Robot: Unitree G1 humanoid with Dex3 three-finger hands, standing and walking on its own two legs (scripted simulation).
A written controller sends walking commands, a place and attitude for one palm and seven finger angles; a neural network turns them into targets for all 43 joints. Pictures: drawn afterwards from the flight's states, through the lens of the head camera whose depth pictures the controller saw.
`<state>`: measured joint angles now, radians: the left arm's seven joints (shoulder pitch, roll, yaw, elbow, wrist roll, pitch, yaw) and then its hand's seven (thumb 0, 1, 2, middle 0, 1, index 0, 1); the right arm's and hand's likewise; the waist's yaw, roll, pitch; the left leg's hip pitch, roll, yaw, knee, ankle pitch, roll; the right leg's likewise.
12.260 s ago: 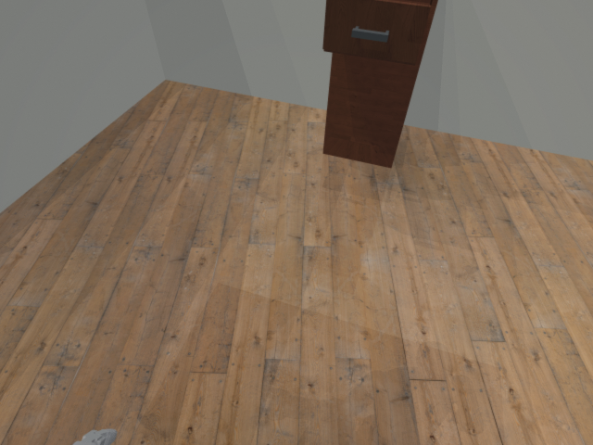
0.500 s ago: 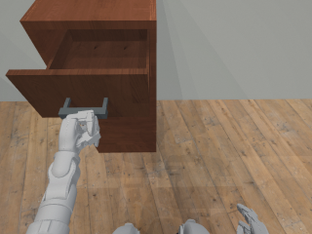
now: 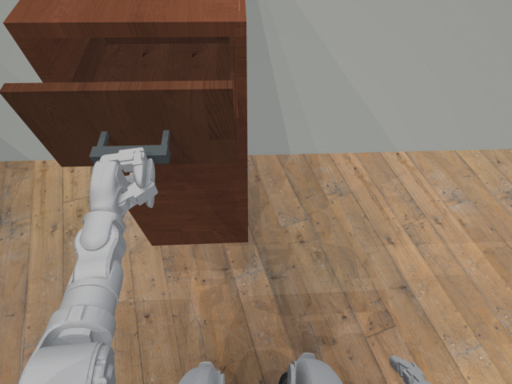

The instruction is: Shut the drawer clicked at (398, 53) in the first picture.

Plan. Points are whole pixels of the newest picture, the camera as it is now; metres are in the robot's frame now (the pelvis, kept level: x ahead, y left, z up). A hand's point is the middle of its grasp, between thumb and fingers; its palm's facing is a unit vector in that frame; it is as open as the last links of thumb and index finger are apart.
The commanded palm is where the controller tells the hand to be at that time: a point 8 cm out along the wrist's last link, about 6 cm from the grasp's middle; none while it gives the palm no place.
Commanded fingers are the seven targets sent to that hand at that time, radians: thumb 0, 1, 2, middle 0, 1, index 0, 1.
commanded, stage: push the drawer shut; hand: left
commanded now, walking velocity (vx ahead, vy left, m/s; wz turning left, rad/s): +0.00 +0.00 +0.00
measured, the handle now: (133, 145) +0.48 +0.21 +0.06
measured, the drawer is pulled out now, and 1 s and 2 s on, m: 0.13 0.00 0.00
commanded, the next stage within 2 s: pull the fist back off the drawer in 1.32 s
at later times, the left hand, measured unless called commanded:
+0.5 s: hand (157, 146) +0.49 +0.17 +0.06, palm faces +0.05 -1.00 -0.03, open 2.8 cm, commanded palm +0.47 +0.22 +0.06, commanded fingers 0.00 0.90 0.90 -1.40 -1.60 -1.40 -1.60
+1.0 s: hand (163, 124) +0.54 +0.17 +0.06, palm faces +0.07 -1.00 -0.03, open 3.0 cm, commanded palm +0.53 +0.22 +0.06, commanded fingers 0.00 0.90 0.90 -1.40 -1.60 -1.40 -1.60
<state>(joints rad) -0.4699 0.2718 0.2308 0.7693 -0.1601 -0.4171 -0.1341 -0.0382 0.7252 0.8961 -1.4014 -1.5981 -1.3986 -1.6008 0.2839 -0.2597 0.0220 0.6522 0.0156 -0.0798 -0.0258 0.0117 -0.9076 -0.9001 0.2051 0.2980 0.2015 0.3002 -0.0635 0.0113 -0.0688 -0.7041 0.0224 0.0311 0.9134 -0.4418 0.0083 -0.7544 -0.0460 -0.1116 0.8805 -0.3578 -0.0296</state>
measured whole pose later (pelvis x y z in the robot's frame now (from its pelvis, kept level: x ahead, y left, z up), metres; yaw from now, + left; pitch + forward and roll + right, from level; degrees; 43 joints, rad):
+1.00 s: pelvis +0.00 +0.01 -0.02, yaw -2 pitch +22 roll -2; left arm -0.97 0.47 0.40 1.23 -0.02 -0.44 -0.08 -0.02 0.77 0.92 -1.40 -1.60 -1.40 -1.60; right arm 0.39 -0.27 0.04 0.64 -0.05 0.03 0.02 0.01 -0.91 -0.90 0.21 0.30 0.20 0.30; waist -0.20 0.02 -0.09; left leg -0.92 0.04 0.03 1.01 -0.47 0.03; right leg -0.95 -0.03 -0.11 0.92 -0.35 -0.02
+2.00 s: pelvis -0.01 +0.02 -0.02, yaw -2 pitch +23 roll -3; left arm -1.01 0.51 0.39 1.22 -0.03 -0.39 -0.09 -0.06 0.71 0.91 -1.40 -1.60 -1.40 -1.60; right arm 0.43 -0.27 0.06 0.62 -0.05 0.03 0.03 0.01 -0.91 -0.90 0.21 0.30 0.20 0.30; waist -0.22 0.02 -0.09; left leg -0.98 0.04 0.03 1.04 -0.46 0.03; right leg -1.00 -0.02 -0.10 0.93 -0.33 -0.01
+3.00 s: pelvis +0.04 +0.00 +0.05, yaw -1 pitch -1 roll +0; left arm 0.11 0.29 0.16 0.00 -0.07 -0.05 0.08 0.02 0.90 0.90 -1.40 -1.60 -1.40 -1.60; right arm 0.18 -0.24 0.05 0.58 0.02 -0.04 -0.07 0.01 -0.91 -0.90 0.20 0.30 0.20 0.30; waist 0.03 0.05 0.00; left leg -0.13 0.01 0.04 0.47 -0.32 0.01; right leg -0.20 -0.02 -0.09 0.47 -0.25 -0.01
